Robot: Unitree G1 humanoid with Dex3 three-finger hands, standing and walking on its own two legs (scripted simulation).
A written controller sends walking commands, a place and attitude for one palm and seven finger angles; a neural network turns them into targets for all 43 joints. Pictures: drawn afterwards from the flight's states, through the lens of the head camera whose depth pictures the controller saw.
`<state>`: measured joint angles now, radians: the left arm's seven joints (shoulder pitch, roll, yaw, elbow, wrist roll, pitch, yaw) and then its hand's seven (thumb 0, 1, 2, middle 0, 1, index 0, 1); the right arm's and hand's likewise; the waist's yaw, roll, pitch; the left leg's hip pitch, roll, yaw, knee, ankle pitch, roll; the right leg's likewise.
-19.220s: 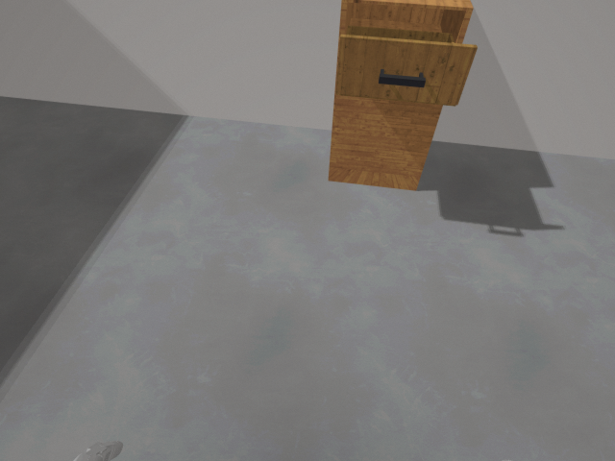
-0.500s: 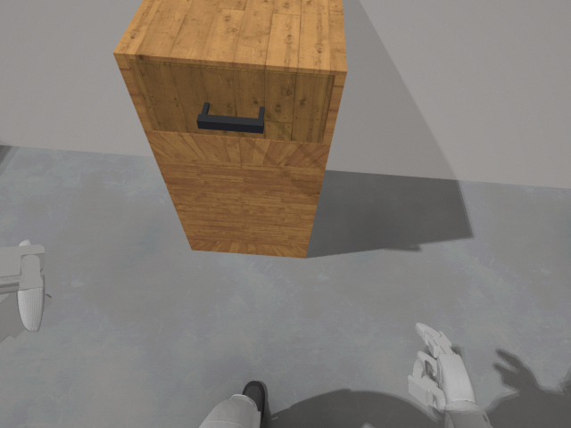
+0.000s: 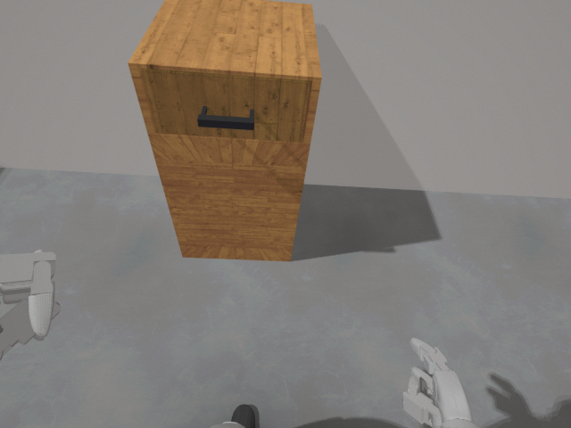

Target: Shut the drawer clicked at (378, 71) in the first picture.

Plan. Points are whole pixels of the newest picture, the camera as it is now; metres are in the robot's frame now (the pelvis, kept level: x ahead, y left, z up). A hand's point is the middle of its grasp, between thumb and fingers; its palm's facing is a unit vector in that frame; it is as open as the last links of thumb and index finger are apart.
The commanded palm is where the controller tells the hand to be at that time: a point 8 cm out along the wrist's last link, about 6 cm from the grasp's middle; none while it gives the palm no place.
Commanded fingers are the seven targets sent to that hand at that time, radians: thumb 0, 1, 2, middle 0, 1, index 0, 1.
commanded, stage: stop stepping back and stand still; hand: left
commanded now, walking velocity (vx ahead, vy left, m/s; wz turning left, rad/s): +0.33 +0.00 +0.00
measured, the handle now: (227, 117) +0.80 +0.18 -0.05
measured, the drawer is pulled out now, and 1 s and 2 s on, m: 0.00 0.00 0.00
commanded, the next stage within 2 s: let the arm hang, fingers relaxed in 1.14 s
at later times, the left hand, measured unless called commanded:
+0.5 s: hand out of the picture +0.10 +0.24 +0.17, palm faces +0.36 -0.81 -0.46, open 3.3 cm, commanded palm +0.05 +0.29 +0.18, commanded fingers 0.00 0.90 0.90 -1.40 -1.60 -1.40 -1.60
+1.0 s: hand out of the picture +0.13 +0.27 +0.16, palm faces +0.40 -0.79 -0.47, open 3.3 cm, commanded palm +0.07 +0.30 +0.18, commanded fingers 0.00 0.90 0.90 -1.40 -1.60 -1.40 -1.60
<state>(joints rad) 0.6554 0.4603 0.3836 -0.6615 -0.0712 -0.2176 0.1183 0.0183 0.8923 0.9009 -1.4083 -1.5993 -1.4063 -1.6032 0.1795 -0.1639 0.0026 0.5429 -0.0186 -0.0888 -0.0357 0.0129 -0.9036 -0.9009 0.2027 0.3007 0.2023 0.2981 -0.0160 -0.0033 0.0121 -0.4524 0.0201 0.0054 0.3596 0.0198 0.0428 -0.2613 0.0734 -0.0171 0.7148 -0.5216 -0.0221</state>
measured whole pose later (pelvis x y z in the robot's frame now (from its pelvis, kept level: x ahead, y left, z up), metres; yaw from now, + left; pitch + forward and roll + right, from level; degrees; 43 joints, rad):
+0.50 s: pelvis -0.08 +0.00 +0.00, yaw +1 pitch -1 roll +0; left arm 0.65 0.40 0.36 -0.60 -0.03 -0.23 0.14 0.02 0.89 0.90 -1.41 -1.60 -1.41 -1.60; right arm 0.27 -0.18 0.00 0.63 0.00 -0.11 -0.05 0.01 -0.90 -0.90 0.20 0.30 0.20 0.30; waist -0.02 -0.02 -0.01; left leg -0.45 0.00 0.02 0.88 -0.38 0.02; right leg -0.24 0.01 -0.06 0.55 -0.29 -0.05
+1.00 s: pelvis -0.05 +0.02 +0.00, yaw +3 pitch -1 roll +0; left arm 0.63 0.38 0.37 -0.55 -0.03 -0.22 0.14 0.02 0.89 0.90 -1.41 -1.60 -1.41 -1.60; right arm 0.20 -0.19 0.01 0.63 0.00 -0.11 -0.07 0.01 -0.90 -0.90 0.20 0.30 0.20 0.30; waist 0.01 -0.02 0.05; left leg -0.25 -0.01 0.04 0.51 -0.24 0.02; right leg -0.20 0.01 -0.03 0.53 -0.31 -0.02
